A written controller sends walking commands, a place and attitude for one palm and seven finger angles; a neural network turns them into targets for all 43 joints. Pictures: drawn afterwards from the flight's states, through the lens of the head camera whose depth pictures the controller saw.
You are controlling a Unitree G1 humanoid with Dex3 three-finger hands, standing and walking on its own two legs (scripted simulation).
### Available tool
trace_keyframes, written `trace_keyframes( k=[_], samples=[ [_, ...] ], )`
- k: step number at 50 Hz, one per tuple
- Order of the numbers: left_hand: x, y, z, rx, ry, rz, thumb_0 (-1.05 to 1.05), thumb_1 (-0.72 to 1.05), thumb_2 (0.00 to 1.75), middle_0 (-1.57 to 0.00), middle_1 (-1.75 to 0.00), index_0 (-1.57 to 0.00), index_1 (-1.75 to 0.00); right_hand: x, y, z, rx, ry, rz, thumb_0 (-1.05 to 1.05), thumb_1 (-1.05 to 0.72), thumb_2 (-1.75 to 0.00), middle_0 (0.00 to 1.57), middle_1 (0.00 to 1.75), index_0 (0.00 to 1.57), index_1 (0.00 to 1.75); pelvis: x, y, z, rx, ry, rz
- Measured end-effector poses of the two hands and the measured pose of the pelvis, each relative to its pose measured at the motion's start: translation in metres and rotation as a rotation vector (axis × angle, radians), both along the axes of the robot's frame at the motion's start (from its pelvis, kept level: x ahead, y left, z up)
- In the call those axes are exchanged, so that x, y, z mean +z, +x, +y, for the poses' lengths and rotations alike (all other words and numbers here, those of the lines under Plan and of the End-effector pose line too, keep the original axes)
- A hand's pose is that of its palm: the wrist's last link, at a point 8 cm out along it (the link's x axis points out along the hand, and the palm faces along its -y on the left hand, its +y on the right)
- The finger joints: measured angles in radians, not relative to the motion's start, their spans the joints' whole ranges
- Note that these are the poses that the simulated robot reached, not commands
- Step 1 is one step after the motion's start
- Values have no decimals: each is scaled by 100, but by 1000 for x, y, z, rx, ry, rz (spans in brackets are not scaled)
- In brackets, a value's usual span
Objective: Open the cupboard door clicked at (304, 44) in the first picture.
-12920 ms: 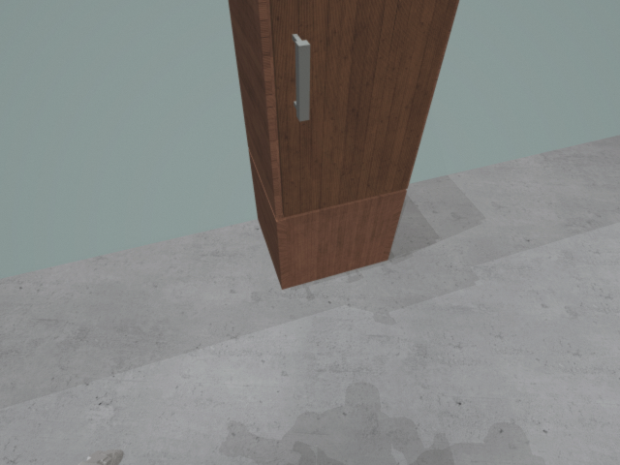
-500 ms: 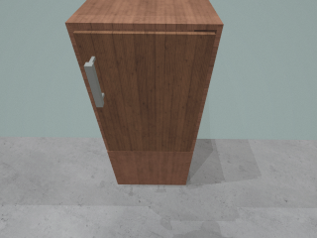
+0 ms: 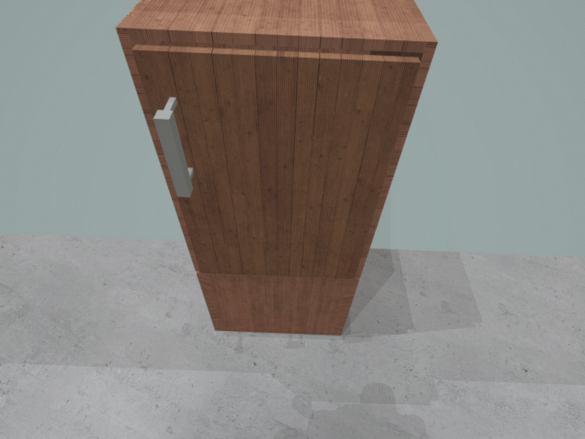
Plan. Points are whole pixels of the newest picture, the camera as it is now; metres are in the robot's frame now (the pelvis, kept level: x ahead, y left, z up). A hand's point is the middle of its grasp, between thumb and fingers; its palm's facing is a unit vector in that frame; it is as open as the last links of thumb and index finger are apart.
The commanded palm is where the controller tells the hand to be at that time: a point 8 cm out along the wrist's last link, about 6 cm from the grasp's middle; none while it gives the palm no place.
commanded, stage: look again from close up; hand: left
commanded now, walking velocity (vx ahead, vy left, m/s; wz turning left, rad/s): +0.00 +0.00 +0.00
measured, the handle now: (178, 149) +0.53 +0.24 +0.09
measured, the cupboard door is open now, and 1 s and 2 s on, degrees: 0 0 0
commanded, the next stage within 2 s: raise the hand with hooked fingers in 0.12 s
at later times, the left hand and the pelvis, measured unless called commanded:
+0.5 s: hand (169, 363) +0.21 +0.18 +0.01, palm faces +0.07 -1.00 -0.03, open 7.9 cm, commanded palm +0.13 +0.25 -0.04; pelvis +0.00 +0.00 -0.04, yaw +1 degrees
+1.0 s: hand (125, 360) +0.20 +0.23 +0.02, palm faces +0.05 -1.00 -0.05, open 10.7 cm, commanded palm +0.17 +0.28 +0.02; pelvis -0.02 -0.01 -0.05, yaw +1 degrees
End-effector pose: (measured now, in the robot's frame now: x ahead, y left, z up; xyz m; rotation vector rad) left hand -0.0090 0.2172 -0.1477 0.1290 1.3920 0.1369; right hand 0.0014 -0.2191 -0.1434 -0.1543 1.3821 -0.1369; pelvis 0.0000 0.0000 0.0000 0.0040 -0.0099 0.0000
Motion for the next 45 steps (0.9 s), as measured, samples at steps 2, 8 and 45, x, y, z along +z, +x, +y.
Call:
trace_keyframes(
  k=[2,8,45],
  samples=[
    [0,2,2,1,2,4,0,91,90,-20,-30,-20,-30,1,11,-4,6,-9,-17,1,-93,-90,20,30,20,30,0,3,1,-1,1,1],
    [1,13,11,-2,20,-3,0,91,90,-20,-30,-20,-30,5,40,-12,26,-32,-67,1,-92,-90,20,30,20,30,1,11,1,-3,3,0],
    [154,181,47,-169,-85,-1356,1,31,65,-24,-68,-24,-68,4,140,-10,129,-43,-687,1,-90,-90,20,30,20,30,-61,-25,-13,44,-38,163]
  ],
)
